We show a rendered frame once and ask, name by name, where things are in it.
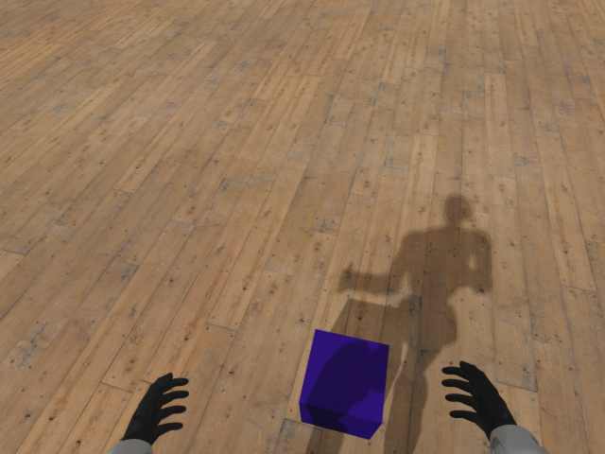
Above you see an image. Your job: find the robot right hand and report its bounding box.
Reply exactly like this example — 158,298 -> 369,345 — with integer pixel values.
441,361 -> 517,441

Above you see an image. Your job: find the carton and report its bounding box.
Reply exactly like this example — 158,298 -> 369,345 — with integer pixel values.
299,329 -> 389,440

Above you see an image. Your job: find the robot right forearm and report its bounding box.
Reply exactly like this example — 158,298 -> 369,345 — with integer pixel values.
490,425 -> 550,454

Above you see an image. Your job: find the robot left hand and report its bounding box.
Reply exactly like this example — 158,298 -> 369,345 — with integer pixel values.
122,373 -> 189,446

